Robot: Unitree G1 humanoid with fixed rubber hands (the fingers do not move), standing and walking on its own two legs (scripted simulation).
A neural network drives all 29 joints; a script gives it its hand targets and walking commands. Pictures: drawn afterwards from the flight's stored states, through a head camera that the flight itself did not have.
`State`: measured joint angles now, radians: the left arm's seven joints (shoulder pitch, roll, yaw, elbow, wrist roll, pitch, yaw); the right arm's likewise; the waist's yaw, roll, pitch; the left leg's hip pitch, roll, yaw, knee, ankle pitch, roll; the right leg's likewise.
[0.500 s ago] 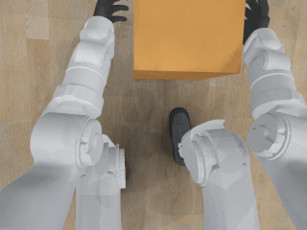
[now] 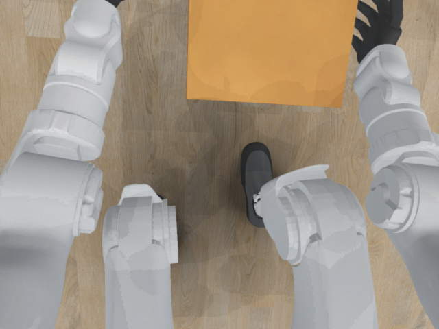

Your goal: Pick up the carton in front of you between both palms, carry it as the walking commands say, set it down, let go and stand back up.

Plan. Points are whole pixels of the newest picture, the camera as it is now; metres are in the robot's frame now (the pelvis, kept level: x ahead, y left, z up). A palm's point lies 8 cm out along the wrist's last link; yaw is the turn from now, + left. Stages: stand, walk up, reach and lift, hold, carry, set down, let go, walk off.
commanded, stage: set down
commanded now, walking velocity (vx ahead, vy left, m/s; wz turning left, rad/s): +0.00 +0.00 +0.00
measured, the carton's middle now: (250, 41) +0.50 -0.12 -0.26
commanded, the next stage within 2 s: let go in 0.98 s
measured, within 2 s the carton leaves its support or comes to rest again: neither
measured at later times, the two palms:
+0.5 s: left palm out of the picture +0.58 +0.08 -0.02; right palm out of the picture +0.46 -0.29 -0.02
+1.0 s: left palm out of the picture +0.57 +0.08 +0.13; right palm out of the picture +0.46 -0.30 +0.13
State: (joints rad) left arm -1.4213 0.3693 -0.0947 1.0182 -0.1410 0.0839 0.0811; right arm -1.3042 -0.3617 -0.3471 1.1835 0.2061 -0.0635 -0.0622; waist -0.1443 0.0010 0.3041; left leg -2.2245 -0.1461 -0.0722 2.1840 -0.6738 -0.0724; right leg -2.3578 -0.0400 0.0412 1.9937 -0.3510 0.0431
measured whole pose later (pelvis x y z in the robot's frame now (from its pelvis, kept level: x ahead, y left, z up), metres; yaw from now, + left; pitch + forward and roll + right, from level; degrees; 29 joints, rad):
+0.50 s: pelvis +0.02 +0.00 +0.09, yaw +0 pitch +47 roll +2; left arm -1.24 0.31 0.11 0.95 -0.03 0.16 0.07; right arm -1.02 -0.21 -0.36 0.77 0.08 0.10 -0.09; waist -0.15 0.04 -0.01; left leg -2.01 -0.08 -0.04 1.85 -0.65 -0.05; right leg -2.17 0.00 0.06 1.70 -0.35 0.04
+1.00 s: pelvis +0.04 -0.01 +0.22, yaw -1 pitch +46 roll +3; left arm -1.06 0.28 0.17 0.88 0.02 0.16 0.00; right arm -0.85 -0.16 -0.38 0.68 0.03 0.14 -0.03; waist -0.15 0.05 -0.12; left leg -1.62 -0.06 -0.06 1.33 -0.51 -0.04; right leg -1.76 -0.01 0.05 1.22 -0.26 0.02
